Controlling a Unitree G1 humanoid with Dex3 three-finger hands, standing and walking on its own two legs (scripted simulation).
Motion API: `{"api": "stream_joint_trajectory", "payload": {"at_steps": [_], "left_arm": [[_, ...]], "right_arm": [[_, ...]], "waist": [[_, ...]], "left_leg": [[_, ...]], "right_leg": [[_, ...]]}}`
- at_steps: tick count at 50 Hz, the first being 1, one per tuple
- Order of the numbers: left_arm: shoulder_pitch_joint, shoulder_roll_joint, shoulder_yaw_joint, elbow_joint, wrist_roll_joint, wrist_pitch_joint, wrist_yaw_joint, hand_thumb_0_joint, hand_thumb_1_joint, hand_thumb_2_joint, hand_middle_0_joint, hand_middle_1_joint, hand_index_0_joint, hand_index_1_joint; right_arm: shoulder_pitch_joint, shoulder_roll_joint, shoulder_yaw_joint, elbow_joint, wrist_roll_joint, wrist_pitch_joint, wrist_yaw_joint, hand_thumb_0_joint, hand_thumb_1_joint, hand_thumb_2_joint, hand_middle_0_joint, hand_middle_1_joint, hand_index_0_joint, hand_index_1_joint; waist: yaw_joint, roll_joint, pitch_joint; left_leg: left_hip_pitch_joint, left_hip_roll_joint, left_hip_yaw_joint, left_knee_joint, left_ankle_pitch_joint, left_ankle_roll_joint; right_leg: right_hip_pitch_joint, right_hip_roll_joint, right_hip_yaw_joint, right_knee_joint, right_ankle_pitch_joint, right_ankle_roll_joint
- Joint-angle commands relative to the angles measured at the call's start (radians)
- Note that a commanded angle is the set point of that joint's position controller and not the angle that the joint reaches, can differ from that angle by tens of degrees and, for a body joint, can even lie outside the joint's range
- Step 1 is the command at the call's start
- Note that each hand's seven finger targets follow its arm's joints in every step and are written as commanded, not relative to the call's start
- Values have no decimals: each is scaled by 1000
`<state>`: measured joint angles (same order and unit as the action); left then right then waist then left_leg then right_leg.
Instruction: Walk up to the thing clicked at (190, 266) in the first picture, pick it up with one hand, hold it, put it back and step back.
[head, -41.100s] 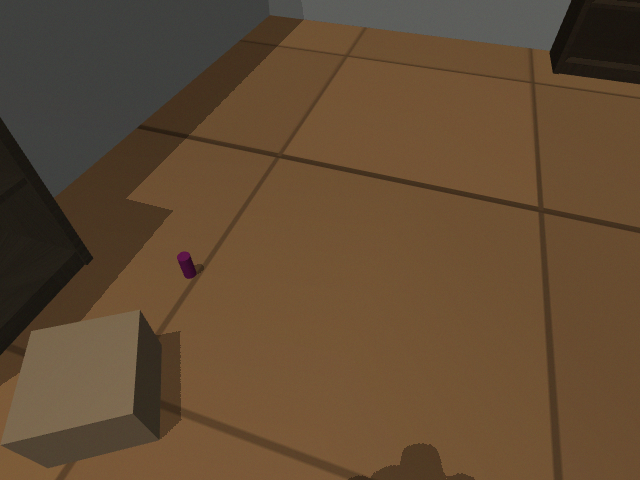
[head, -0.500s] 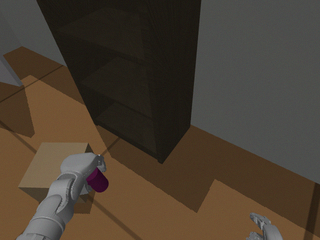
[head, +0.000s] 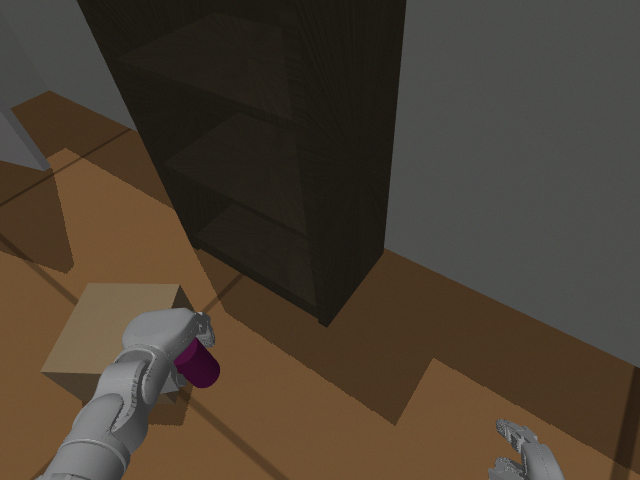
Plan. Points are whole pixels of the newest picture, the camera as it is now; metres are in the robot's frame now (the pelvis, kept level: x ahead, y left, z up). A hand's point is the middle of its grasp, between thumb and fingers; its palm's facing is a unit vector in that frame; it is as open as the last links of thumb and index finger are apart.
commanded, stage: hold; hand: left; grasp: from above
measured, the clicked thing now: (193, 361) +0.31 +0.21 -0.06
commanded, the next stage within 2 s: crouch in 0.24 s
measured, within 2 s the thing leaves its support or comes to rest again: neither
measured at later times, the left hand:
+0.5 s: hand (175, 361) +0.29 +0.22 -0.03, palm faces -0.43 -0.06 -0.90, open 7.8 cm
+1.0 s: hand (210, 397) +0.32 +0.23 -0.23, palm faces -0.42 +0.03 -0.91, open 7.8 cm
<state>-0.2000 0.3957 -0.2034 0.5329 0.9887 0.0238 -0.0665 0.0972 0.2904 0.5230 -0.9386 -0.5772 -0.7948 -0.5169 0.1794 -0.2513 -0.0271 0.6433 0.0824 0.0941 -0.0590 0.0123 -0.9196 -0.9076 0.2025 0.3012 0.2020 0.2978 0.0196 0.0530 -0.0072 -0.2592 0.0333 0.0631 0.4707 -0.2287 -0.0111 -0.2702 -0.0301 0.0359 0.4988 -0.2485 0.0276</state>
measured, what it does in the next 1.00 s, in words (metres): lowers itself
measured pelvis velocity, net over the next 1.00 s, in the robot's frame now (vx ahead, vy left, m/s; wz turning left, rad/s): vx -0.04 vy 0.00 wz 0.02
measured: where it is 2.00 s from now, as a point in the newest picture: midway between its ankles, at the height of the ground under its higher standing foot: outside the picture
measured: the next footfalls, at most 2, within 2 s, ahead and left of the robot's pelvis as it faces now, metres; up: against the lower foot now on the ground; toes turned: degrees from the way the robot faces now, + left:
none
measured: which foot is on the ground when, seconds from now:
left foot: down 0.00-1.00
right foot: down 0.00-1.00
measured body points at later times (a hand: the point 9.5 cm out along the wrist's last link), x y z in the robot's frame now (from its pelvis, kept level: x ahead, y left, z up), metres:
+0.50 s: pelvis +0.01 +0.00 +0.00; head +0.02 -0.03 +0.45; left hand +0.31 +0.22 +0.02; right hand +0.16 -0.25 -0.11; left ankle +0.01 +0.13 -0.74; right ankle +0.01 -0.14 -0.74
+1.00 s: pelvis -0.04 +0.00 -0.12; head +0.08 +0.01 +0.31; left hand +0.33 +0.23 -0.18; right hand +0.05 -0.29 -0.24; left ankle +0.01 +0.13 -0.74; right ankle +0.01 -0.14 -0.74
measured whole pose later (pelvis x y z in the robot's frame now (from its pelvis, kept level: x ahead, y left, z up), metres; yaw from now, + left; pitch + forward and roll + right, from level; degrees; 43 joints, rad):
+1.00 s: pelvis -0.04 +0.00 -0.12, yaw +1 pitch +23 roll -1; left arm -0.53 0.37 -0.12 1.12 1.18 -0.06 0.36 0.06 0.31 0.48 -1.02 -0.52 -0.81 -0.47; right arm 0.23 -0.28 -0.10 0.71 -0.01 0.05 -0.01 0.01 -0.91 -0.90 0.20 0.30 0.20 0.30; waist -0.08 0.03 -0.17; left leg -1.18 0.05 0.00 1.29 -0.51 -0.01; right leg -1.15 -0.02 0.01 1.27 -0.52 0.04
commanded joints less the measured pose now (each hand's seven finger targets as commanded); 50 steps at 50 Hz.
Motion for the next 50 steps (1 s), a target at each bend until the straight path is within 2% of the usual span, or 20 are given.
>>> {"api": "stream_joint_trajectory", "payload": {"at_steps": [1, 4, 11, 12, 14, 16, 17, 18, 19, 22, 28, 31, 33, 35, 37, 39, 41, 44, 46, 50], "left_arm": [[-327, 219, 115, -188, 3, -5, 42, 0, 495, 642, -931, -584, -937, -580], [-322, 191, 90, -184, -7, -10, 41, 0, 503, 647, -931, -587, -939, -581], [-298, 207, 114, -163, -7, -9, 51, 0, 518, 637, -949, -575, -957, -570], [-300, 195, 99, -175, -7, -7, 51, 0, 527, 641, -952, -576, -960, -570], [-335, 215, 114, -164, -3, -7, 52, 0, 525, 633, -944, -584, -956, -575], [-316, 212, 109, -185, -4, -9, 48, 0, 526, 613, -946, -566, -959, -557], [-316, 191, 86, -176, -6, -9, 44, 0, 576, 545, -941, -643, -989, -595], [-289, 187, 91, -169, -8, -8, 42, 0, 496, 468, -861, -615, -909, -561], [-283, 201, 107, -157, -9, -8, 45, 0, 487, 491, -870, -559, -905, -526], [-273, 191, 95, -139, 4, -19, 56, 0, 500, 487, -900, -520, -926, -496], [-277, 151, 94, -5, 47, -49, 157, 0, 512, 454, -916, -469, -940, -448], [-340, 153, 97, 85, 78, -58, 223, 0, 503, 447, -912, -473, -937, -450], [-431, 168, 99, 98, 94, -69, 264, 0, 535, 453, -934, -485, -961, -460], [-417, 137, 85, 198, 117, -73, 301, 0, 565, 467, -972, -486, -996, -465], [-484, 129, 84, 222, 139, -85, 343, 0, 600, 491, -992, -511, -1018, -488], [-466, 105, 87, 326, 154, -78, 383, 0, 648, 465, -1013, -523, -1048, -489], [-543, 96, 83, 367, 161, -82, 415, 0, 671, 485, -1030, -535, -1066, -501], [-560, 145, 121, 421, 179, -78, 451, 0, 680, 509, -1036, -532, -1068, -502], [-611, 147, 125, 440, 184, -76, 467, 0, 690, 533, -1049, -539, -1077, -513], [-694, 178, 149, 475, 191, -69, 494, 0, 633, 530, -1013, -528, -1038, -504]], "right_arm": [[-89, -120, -39, -134, -5, -42, -9, 0, -912, -907, 199, 300, 199, 300], [-90, -121, -40, -134, -4, -40, -10, 0, -910, -906, 199, 300, 199, 300], [-82, -118, -42, -128, -4, -35, -11, 0, -910, -906, 199, 300, 199, 300], [-90, -118, -43, -130, -3, -34, -10, 0, -910, -906, 199, 300, 199, 300], [-83, -120, -42, -128, -5, -33, -11, 0, -909, -906, 199, 300, 199, 300], [-88, -120, -46, -132, -3, -30, -10, 0, -910, -906, 199, 300, 199, 300], [-88, -120, -44, -133, -3, -29, -9, 0, -927, -917, 200, 301, 200, 301], [-85, -122, -45, -134, -3, -27, -9, 0, -888, -900, 200, 301, 201, 301], [-85, -124, -45, -132, -3, -24, -9, 0, -893, -902, 200, 301, 200, 301], [-81, -121, -43, -137, -2, -19, -9, 0, -893, -902, 200, 300, 200, 300], [-56, -121, -50, -115, -17, -7, 1, 0, -891, -901, 199, 300, 200, 300], [-22, -130, -60, -88, -33, -3, 12, 0, -895, -901, 199, 300, 200, 300], [4, -137, -70, -67, -41, -4, 19, 0, -897, -901, 199, 300, 199, 300], [27, -139, -78, -52, -52, -9, 25, 0, -902, -903, 198, 300, 199, 300], [55, -138, -87, -41, -63, -17, 32, 0, -900, -902, 199, 300, 199, 300], [67, -144, -95, -42, -70, -26, 38, 0, -903, -902, 199, 300, 199, 300], [79, -152, -103, -35, -80, -39, 42, 0, -904, -902, 199, 300, 199, 300], [92, -161, -111, -23, -90, -59, 42, 0, -901, -900, 199, 300, 199, 300], [104, -166, -112, -14, -100, -72, 40, 0, -902, -900, 199, 299, 199, 299], [120, -169, -114, 4, -114, -96, 31, 0, -901, -900, 199, 299, 199, 299]], "waist": [[-1, -41, -243], [-3, -39, -240], [3, -56, -245], [8, -49, -249], [-4, -60, -248], [7, -40, -254], [1, -51, -246], [2, -51, -248], [7, -56, -242], [4, -67, -223], [-29, -102, -179], [-43, -81, -215], [-61, -67, -287], [-77, -70, -310], [-80, -49, -378], [-81, -46, -397], [-95, -50, -429], [-82, 0, -505], [-105, 5, -558], [-125, 6, -633]], "left_leg": [[135, -40, -10, -48, 190, 26], [145, -40, -9, -50, 192, 25], [142, -44, -5, -38, 237, 29], [145, -45, -4, -41, 235, 27], [145, -45, -3, -39, 223, 30], [152, -46, -1, -43, 223, 28], [152, -43, -4, -47, 222, 28], [154, -42, -3, -45, 238, 28], [149, -41, -5, -47, 243, 27], [132, -42, -5, -40, 245, 28], [54, -47, -10, 12, 187, 26], [-8, -49, -10, 82, 159, 21], [-56, -48, -11, 163, 165, 20], [-140, -50, -14, 265, 149, 20], [-217, -46, -18, 356, 147, 16], [-309, -43, -20, 445, 133, 17], [-409, -36, -34, 523, 104, 19], [-513, -35, -45, 615, 45, 17], [-603, -32, -52, 691, 12, 24], [-781, -33, -54, 813, -101, 28]], "right_leg": [[38, 54, -32, -75, 165, -35], [37, 54, -32, -78, 166, -35], [56, 49, -35, -81, 220, -28], [50, 49, -33, -80, 218, -29], [46, 47, -31, -86, 209, -26], [54, 46, -30, -86, 207, -29], [52, 48, -32, -85, 203, -30], [54, 49, -33, -82, 218, -31], [59, 51, -36, -81, 218, -32], [45, 51, -38, -77, 222, -32], [-46, 45, -40, -35, 170, -33], [-103, 43, -39, 24, 147, -34], [-166, 43, -32, 95, 162, -33], [-255, 41, -32, 181, 153, -33], [-342, 45, -34, 272, 144, -39], [-424, 44, -37, 345, 125, -41], [-525, 51, -46, 425, 92, -45], [-634, 51, -59, 538, 28, -53], [-715, 51, -63, 609, 6, -54], [-834, 51, -65, 729, -73, -56]]}}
